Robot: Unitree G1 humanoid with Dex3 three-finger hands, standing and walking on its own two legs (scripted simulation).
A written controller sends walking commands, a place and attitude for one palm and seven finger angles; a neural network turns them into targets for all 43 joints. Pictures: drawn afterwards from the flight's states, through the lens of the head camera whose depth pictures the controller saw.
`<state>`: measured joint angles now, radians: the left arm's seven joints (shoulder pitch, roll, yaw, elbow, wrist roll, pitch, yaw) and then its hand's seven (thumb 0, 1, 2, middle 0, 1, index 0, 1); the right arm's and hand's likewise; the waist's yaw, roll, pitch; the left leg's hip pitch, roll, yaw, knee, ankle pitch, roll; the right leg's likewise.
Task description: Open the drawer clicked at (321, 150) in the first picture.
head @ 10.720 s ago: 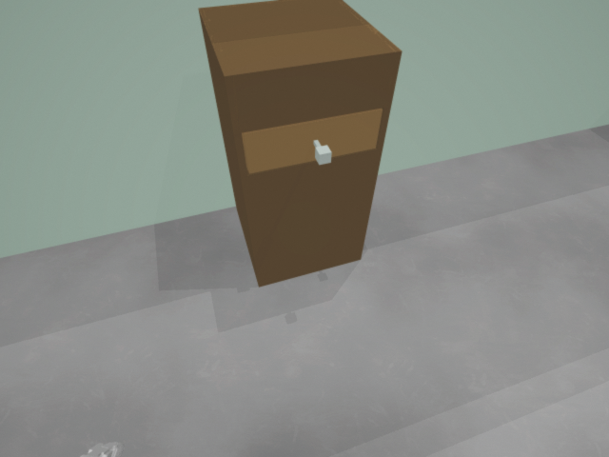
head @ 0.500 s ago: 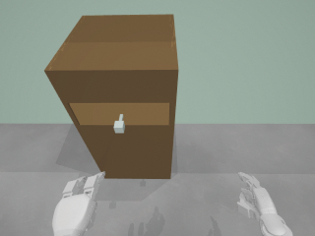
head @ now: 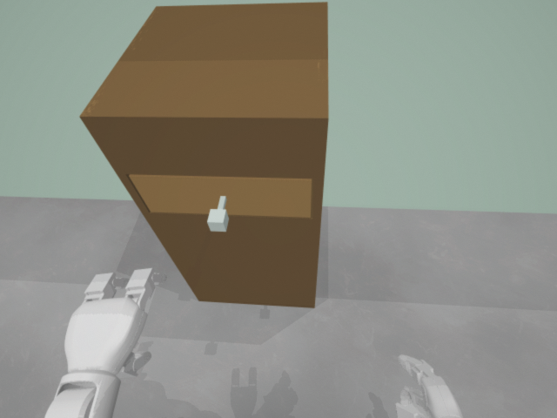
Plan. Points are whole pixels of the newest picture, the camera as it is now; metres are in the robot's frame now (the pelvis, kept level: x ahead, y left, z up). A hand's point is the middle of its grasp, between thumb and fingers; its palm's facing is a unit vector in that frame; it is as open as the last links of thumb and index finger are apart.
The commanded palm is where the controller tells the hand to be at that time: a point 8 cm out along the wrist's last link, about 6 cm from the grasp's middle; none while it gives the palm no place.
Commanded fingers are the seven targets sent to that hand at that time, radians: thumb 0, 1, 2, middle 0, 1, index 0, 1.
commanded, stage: raise the hand with hooked fingers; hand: left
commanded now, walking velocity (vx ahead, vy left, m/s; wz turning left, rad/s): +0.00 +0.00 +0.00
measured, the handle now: (220, 212) +0.51 +0.20 -0.11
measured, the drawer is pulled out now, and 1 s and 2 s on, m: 0.00 0.00 0.00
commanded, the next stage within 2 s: move the hooked fingers above the handle in 1.02 s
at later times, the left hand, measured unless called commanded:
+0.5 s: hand (104, 268) +0.27 +0.27 +0.08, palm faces +0.07 -0.08 -0.99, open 13.7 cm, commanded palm +0.25 +0.27 +0.14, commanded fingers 0.00 -0.50 0.30 -0.30 -1.20 -0.30 -1.20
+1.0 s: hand (100, 257) +0.28 +0.27 +0.09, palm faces +0.04 -0.09 -1.00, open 13.9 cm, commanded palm +0.26 +0.28 +0.15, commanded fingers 0.00 -0.50 0.30 -0.30 -1.20 -0.30 -1.20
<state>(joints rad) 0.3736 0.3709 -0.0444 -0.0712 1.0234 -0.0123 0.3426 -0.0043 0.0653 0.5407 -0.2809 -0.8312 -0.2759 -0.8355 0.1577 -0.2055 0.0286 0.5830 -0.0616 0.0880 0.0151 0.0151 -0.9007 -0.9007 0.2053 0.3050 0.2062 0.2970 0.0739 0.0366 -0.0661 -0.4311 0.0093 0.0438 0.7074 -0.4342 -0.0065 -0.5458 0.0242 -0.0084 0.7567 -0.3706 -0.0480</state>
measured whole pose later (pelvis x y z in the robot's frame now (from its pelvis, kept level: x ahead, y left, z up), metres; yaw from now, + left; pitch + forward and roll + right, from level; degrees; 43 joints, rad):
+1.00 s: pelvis -0.02 +0.03 +0.02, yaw +1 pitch +4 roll +0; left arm -0.07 0.46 -0.06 0.09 0.96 -0.04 0.13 -0.01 -0.49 0.30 -0.32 -1.20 -0.32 -1.20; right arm 0.18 -0.26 -0.03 0.64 0.00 0.11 -0.01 0.01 -0.90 -0.90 0.20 0.30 0.20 0.30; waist 0.09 0.06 -0.01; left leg -0.25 -0.03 0.03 0.49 -0.31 0.03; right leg -0.34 -0.01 -0.01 0.51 -0.24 0.00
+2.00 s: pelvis -0.02 +0.02 +0.00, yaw +1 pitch +14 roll +0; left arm -0.56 0.38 -0.09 0.83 1.09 -0.06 0.35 -0.01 -0.49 0.30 -0.32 -1.20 -0.32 -1.20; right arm 0.27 -0.25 -0.07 0.69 0.00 0.09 -0.02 0.01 -0.90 -0.90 0.20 0.30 0.20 0.30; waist -0.03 0.03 -0.10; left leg -0.55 -0.01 0.03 0.69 -0.38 0.02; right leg -0.64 0.00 -0.01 0.69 -0.30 -0.02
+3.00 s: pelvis -0.02 +0.03 -0.03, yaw +0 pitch +23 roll -1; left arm -0.78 0.35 -0.06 1.10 1.10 0.01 0.46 0.00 -0.49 0.30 -0.32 -1.20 -0.32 -1.20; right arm 0.37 -0.24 -0.06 0.72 -0.05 0.08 0.02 0.01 -0.90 -0.90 0.20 0.30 0.20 0.30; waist -0.12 0.06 -0.16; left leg -0.85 0.01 0.04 0.91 -0.47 0.03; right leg -0.92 0.02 -0.01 0.87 -0.35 -0.01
